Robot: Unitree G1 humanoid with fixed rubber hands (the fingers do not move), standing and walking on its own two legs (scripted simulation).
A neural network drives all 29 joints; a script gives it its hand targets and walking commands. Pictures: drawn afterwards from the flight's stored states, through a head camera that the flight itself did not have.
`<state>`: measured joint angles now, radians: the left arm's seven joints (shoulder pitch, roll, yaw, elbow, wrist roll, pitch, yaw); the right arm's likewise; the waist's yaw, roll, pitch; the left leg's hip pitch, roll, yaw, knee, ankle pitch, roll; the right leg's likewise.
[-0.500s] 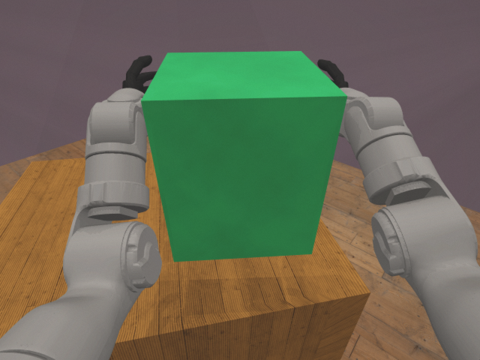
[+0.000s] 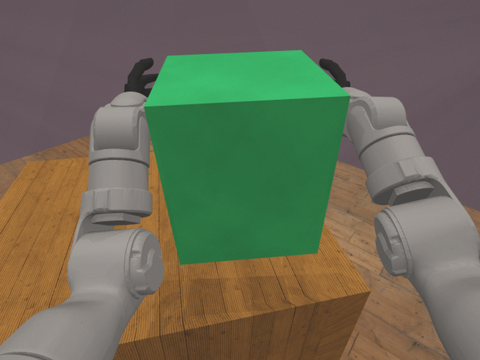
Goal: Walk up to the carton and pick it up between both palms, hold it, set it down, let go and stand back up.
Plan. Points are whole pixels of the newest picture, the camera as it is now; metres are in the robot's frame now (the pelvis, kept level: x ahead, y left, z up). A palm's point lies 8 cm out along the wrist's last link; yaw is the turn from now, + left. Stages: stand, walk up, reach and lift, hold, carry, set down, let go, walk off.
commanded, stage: hold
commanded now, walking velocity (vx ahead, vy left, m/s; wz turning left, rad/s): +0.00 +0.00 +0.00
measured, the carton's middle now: (242, 154) +0.33 +0.00 +0.26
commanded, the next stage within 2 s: none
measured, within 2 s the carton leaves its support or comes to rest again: neither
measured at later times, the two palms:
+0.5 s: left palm (135, 106) +0.38 +0.16 +0.32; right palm (330, 110) +0.37 -0.14 +0.31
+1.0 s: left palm (136, 106) +0.37 +0.16 +0.32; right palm (333, 108) +0.37 -0.14 +0.32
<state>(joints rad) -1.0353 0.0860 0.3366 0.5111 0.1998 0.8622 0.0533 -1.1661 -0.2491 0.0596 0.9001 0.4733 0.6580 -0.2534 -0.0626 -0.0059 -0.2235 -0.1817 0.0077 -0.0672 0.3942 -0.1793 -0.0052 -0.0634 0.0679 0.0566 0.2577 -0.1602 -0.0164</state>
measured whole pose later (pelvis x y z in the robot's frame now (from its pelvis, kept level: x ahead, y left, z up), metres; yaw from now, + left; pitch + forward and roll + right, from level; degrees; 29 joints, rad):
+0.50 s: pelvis +0.00 +0.01 +0.00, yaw +0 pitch -1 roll -2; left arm -1.05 0.11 0.32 0.53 0.18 0.85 0.04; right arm -1.14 -0.24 0.06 0.85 0.47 0.67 -0.26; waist -0.07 0.00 -0.21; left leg -0.20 -0.01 -0.07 0.39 -0.17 0.01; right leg -0.08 0.06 0.06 0.25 -0.15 0.00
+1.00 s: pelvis +0.00 +0.01 +0.00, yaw +0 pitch -2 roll -2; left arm -1.04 0.09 0.33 0.50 0.20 0.88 0.06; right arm -1.14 -0.25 0.07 0.86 0.48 0.68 -0.26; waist -0.07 0.00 -0.21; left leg -0.18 0.00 -0.07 0.39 -0.18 0.00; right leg -0.06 0.06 0.06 0.25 -0.16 -0.01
